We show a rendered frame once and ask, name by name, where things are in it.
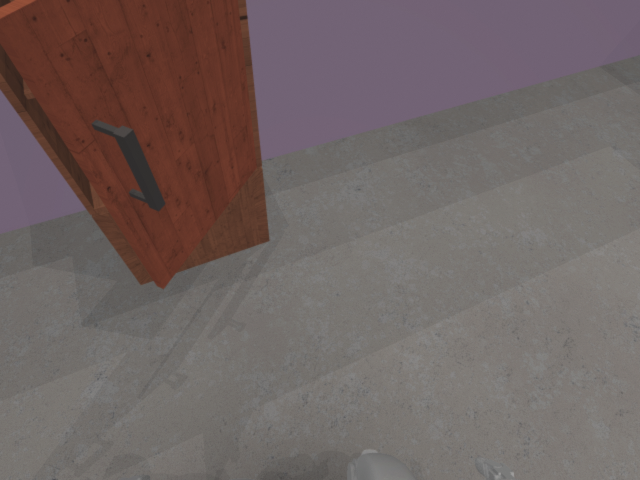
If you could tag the right robot thigh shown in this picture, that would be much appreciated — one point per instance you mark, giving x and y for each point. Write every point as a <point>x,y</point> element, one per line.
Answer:
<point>378,466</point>

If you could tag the robot right hand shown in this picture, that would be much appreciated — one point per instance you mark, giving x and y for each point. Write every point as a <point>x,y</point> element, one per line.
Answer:
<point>493,470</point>

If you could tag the handle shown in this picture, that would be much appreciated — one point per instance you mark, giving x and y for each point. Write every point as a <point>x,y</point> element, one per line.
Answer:
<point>137,162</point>

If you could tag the cupboard door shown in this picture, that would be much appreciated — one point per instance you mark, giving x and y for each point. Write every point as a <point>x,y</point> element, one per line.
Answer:
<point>171,70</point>

